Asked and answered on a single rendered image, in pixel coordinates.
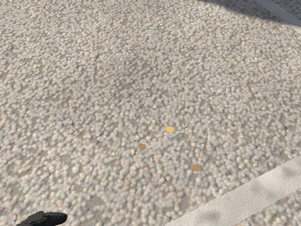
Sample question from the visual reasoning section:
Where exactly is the robot left hand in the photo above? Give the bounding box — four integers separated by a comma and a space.
16, 211, 68, 226

